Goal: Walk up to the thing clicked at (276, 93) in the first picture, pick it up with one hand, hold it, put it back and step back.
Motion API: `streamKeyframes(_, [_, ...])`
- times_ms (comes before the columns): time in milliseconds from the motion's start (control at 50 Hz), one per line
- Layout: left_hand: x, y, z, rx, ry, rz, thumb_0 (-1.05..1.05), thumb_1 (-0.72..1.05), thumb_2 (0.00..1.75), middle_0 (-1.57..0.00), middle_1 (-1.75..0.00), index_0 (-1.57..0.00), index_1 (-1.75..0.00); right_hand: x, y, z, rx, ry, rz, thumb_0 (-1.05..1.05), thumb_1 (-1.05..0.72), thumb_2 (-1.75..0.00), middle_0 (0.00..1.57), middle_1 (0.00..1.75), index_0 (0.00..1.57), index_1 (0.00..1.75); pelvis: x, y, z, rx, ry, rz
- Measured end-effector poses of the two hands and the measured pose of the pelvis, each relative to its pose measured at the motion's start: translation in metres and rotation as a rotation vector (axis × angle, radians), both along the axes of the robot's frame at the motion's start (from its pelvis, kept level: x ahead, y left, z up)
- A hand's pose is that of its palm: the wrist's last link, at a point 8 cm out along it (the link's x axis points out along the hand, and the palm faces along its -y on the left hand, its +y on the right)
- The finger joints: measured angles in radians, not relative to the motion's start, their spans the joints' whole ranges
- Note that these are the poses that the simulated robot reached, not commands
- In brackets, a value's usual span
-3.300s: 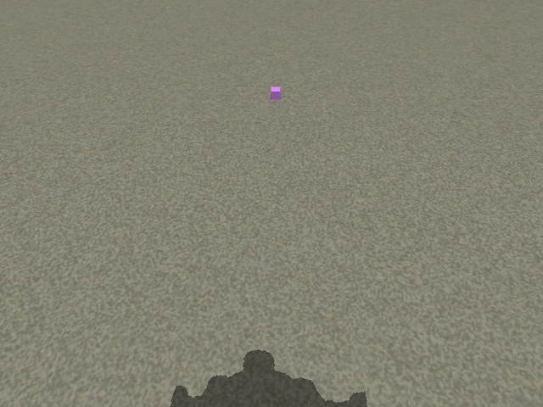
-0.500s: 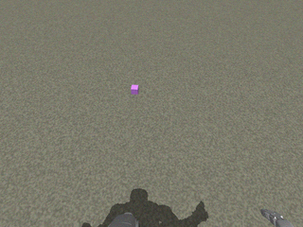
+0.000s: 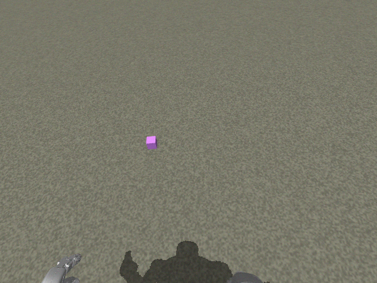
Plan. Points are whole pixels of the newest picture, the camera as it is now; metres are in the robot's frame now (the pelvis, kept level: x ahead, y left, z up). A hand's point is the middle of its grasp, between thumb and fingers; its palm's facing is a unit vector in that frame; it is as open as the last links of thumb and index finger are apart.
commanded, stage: walk up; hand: left
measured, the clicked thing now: (151, 142) +1.06 +0.33 -0.72
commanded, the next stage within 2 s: none
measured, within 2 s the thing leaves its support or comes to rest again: neither
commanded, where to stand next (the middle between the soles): +0.66 +0.07 m, yaw -1 degrees
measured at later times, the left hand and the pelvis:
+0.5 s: hand (70, 245) +0.23 +0.35 -0.14, palm faces -0.05 -0.94 -0.34, open 7.4 cm; pelvis +0.19 +0.06 +0.01, yaw +0 degrees
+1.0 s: hand (98, 165) +0.46 +0.32 -0.10, palm faces -0.04 -0.92 -0.39, open 7.4 cm; pelvis +0.37 +0.05 +0.01, yaw -1 degrees
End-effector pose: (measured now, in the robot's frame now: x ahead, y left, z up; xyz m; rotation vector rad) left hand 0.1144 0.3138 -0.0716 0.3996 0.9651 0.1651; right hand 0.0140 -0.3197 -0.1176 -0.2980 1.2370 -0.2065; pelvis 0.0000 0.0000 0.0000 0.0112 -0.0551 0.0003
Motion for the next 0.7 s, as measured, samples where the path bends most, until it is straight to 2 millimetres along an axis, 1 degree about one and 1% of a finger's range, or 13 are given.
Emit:
streamKeyframes(80, [0.008, -0.003, 0.01, -0.007, 0.02, 0.028, 0.0, 0.9, 0.9, -0.2, -0.3, -0.21, -0.3, 0.052, 0.003, 0.01, 0.016, -0.039, 0.04, 0.01, -0.9, -0.9, 0.2, 0.3, 0.2, 0.3, 0.027, 0.001, 0.012, -0.008, 0.001, 0.006])
streamKeyframes(160, [0.011, 0.006, 0.009, -0.01, 0.069, 0.056, 0.0, 0.9, 0.9, -0.2, -0.3, -0.21, -0.3, 0.1, 0.008, 0.023, 0.016, -0.076, 0.08, 0.0, -0.9, -0.9, 0.2, 0.3, 0.2, 0.3, 0.055, 0.005, 0.018, -0.016, 0.009, 0.011])
streamKeyframes(260, [0.017, 0.032, -0.004, -0.024, 0.13, 0.103, 0.01, 0.9, 0.9, -0.2, -0.3, -0.21, -0.3, 0.157, 0.018, 0.036, -0.016, -0.094, 0.112, 0.0, -0.9, -0.9, 0.2, 0.3, 0.2, 0.3, 0.095, 0.02, 0.017, -0.03, 0.015, 0.015])
streamKeyframes(300, [0.024, 0.045, -0.013, -0.03, 0.157, 0.119, 0.01, 0.9, 0.9, -0.2, -0.3, -0.21, -0.3, 0.18, 0.025, 0.041, -0.038, -0.106, 0.118, 0.0, -0.9, -0.9, 0.2, 0.3, 0.2, 0.3, 0.114, 0.03, 0.013, -0.038, 0.017, 0.017])
streamKeyframes(340, [0.036, 0.06, -0.025, -0.031, 0.183, 0.124, 0.01, 0.9, 0.9, -0.2, -0.3, -0.21, -0.3, 0.201, 0.031, 0.042, -0.069, -0.126, 0.12, 0.0, -0.9, -0.9, 0.2, 0.3, 0.2, 0.3, 0.135, 0.042, 0.006, -0.042, 0.02, 0.021])
streamKeyframes(380, [0.051, 0.071, -0.036, -0.029, 0.215, 0.125, 0.01, 0.9, 0.9, -0.2, -0.3, -0.21, -0.3, 0.217, 0.039, 0.043, -0.096, -0.153, 0.109, 0.0, -0.9, -0.9, 0.2, 0.3, 0.2, 0.3, 0.151, 0.052, 0.0, -0.022, 0.018, 0.013])
streamKeyframes(400, [0.06, 0.074, -0.039, -0.03, 0.231, 0.122, 0.01, 0.9, 0.9, -0.2, -0.3, -0.2, -0.3, 0.222, 0.043, 0.045, -0.099, -0.164, 0.098, 0.0, -0.9, -0.9, 0.2, 0.3, 0.2, 0.3, 0.158, 0.056, 0.001, -0.024, 0.018, 0.012])
streamKeyframes(480, [0.104, 0.077, -0.037, -0.05, 0.235, 0.09, 0.01, 0.91, 0.9, -0.2, -0.3, -0.2, -0.3, 0.233, 0.057, 0.056, -0.099, -0.145, 0.062, 0.0, -0.9, -0.9, 0.2, 0.3, 0.2, 0.3, 0.186, 0.062, 0.011, -0.015, 0.016, 0.005])
streamKeyframes(580, [0.161, 0.072, -0.028, -0.071, 0.214, 0.045, 0.01, 0.91, 0.9, -0.2, -0.3, -0.2, -0.3, 0.24, 0.066, 0.056, -0.084, -0.085, 0.029, 0.0, -0.9, -0.9, 0.2, 0.3, 0.2, 0.3, 0.222, 0.067, 0.019, -0.003, 0.013, -0.011])
streamKeyframes(640, [0.198, 0.067, -0.022, -0.071, 0.203, 0.021, 0.01, 0.91, 0.9, -0.2, -0.3, -0.2, -0.3, 0.247, 0.065, 0.05, -0.066, -0.052, 0.007, 0.0, -0.9, -0.9, 0.2, 0.3, 0.2, 0.3, 0.244, 0.066, 0.021, 0.0, 0.013, -0.015])
streamKeyframes(700, [0.236, 0.059, -0.017, -0.063, 0.179, 0.0, 0.01, 0.91, 0.9, -0.2, -0.3, -0.2, -0.3, 0.258, 0.061, 0.04, -0.045, -0.022, -0.011, 0.0, -0.9, -0.9, 0.21, 0.3, 0.2, 0.3, 0.267, 0.062, 0.018, 0.006, 0.015, -0.02])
